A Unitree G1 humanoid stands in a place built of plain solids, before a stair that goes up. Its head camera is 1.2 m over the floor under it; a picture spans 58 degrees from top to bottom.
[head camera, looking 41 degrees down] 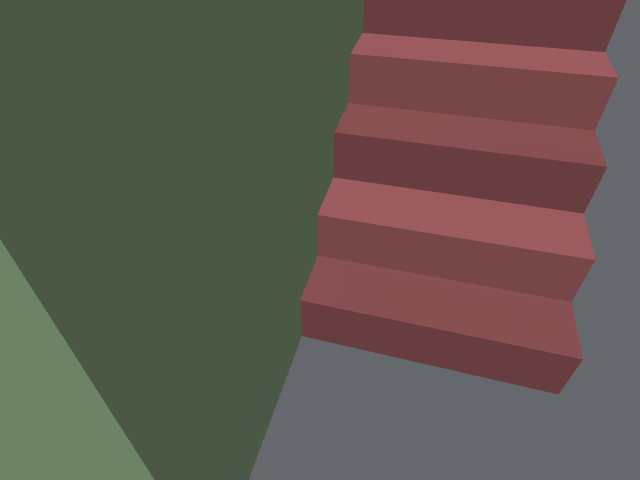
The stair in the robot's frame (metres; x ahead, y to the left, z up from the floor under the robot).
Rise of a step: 0.18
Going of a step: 0.21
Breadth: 0.90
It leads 15 degrees to the right of straight ahead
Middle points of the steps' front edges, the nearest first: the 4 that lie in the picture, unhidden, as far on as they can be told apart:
0.79 -0.28 0.18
0.99 -0.33 0.36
1.19 -0.39 0.55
1.39 -0.44 0.73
